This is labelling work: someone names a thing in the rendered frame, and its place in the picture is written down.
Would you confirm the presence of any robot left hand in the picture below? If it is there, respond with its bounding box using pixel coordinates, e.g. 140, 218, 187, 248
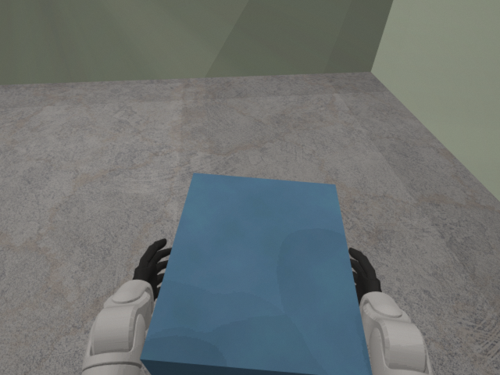
133, 238, 172, 301

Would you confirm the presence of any robot right hand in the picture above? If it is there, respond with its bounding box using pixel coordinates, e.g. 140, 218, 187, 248
348, 248, 382, 305

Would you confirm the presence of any left robot forearm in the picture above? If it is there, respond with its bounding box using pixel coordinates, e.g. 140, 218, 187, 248
81, 280, 154, 375

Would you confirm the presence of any carton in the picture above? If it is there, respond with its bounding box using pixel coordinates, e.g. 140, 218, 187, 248
140, 173, 373, 375

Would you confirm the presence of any right robot forearm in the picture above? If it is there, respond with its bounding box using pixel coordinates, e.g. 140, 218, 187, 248
359, 291, 433, 375

